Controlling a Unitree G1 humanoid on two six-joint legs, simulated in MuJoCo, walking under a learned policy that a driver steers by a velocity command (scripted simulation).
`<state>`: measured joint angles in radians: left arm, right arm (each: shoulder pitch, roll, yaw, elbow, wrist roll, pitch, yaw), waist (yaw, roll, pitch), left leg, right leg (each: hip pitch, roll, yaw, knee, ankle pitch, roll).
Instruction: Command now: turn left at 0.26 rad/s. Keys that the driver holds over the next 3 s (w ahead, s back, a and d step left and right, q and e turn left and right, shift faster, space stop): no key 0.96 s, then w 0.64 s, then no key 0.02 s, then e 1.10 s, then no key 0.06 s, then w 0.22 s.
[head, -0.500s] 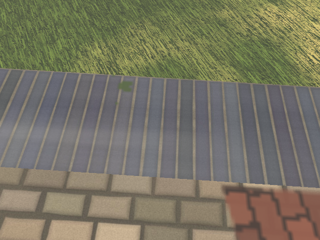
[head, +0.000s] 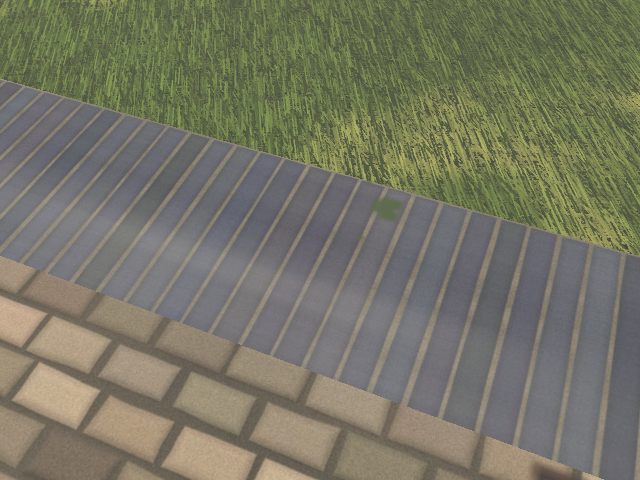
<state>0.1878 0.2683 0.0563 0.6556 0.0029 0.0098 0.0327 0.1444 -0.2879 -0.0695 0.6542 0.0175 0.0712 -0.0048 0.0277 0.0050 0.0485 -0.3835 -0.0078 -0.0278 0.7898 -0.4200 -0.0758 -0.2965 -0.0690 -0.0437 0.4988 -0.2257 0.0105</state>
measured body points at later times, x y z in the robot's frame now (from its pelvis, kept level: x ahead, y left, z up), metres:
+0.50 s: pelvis -0.01 +0.02 +0.00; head +0.00 +0.01 +0.45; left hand +0.09 +0.29 -0.12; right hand +0.14 -0.23 -0.12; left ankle -0.01 +0.13 -0.74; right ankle -0.01 -0.13 -0.74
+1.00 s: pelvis -0.01 +0.01 +0.00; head +0.00 +0.01 +0.45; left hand +0.04 +0.26 -0.14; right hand +0.06 -0.25 -0.15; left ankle -0.01 +0.13 -0.74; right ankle -0.01 -0.13 -0.74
